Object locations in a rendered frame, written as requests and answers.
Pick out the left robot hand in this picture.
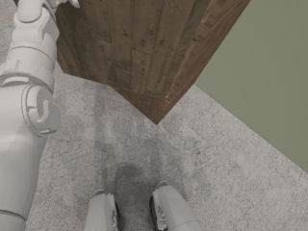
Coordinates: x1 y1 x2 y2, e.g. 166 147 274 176
46 0 80 14

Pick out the robot left upper arm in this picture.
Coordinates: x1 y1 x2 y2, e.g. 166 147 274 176
0 84 62 231

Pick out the right robot shin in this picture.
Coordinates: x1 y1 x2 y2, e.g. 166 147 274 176
154 181 167 230

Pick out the cupboard door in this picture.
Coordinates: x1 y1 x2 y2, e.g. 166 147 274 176
55 0 211 100

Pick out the robot left forearm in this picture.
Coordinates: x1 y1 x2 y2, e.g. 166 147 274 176
0 0 60 95

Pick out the robot left thigh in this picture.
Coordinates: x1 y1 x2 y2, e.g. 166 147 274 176
84 193 116 231

